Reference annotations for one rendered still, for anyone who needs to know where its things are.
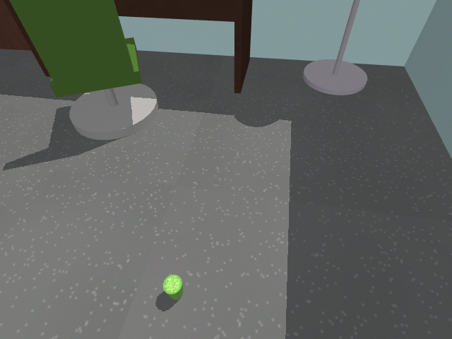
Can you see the office chair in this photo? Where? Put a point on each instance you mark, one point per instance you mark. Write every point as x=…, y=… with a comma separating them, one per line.
x=82, y=45

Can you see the cup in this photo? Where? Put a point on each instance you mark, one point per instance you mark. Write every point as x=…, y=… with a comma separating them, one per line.
x=173, y=286

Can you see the coat stand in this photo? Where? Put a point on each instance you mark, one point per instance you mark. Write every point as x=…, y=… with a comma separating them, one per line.
x=334, y=76

